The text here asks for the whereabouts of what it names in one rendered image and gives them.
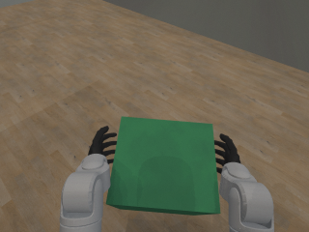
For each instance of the robot right hand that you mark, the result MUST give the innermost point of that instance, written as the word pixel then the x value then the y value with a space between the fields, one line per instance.
pixel 230 154

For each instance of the robot left hand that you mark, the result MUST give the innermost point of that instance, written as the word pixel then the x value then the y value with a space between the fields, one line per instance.
pixel 98 145

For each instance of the carton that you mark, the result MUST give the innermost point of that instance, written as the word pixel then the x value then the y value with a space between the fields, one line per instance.
pixel 164 166

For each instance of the robot right forearm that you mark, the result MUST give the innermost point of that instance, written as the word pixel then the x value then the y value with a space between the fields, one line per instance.
pixel 250 204

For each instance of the robot left forearm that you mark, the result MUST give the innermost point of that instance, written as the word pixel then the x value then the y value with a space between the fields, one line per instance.
pixel 81 208

